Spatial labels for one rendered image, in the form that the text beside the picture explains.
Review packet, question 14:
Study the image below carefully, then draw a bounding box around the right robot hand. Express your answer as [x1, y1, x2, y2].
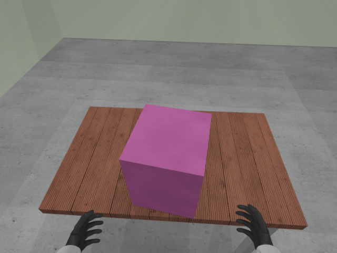
[236, 204, 273, 250]

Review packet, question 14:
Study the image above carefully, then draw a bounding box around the left robot hand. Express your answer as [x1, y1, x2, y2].
[66, 210, 103, 253]

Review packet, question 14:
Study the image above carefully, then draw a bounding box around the table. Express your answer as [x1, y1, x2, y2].
[39, 106, 308, 253]

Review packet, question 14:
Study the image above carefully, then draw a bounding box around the carton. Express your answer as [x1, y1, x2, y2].
[119, 104, 212, 219]

